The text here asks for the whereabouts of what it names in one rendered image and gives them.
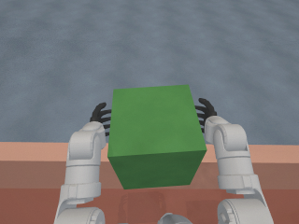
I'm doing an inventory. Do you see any robot right thigh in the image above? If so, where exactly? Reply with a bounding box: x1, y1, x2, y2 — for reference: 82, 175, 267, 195
157, 214, 192, 224

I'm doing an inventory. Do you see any left robot forearm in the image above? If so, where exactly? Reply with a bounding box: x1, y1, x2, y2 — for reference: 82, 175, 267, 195
53, 121, 107, 224

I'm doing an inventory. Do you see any robot left hand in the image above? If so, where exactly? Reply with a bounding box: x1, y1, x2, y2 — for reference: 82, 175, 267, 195
90, 102, 112, 136

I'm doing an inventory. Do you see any robot right upper arm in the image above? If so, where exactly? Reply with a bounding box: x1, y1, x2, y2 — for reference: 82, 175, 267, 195
217, 198, 273, 224

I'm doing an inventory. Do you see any robot left upper arm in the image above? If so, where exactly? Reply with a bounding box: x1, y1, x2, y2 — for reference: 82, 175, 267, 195
55, 206, 106, 224

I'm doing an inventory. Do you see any robot right hand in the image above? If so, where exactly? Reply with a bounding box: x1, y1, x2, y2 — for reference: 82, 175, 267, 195
194, 98, 218, 133

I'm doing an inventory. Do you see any right robot forearm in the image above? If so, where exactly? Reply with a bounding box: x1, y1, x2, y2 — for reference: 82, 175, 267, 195
204, 116, 274, 224

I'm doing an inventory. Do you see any carton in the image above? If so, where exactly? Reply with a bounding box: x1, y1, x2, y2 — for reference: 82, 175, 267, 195
107, 84, 207, 189

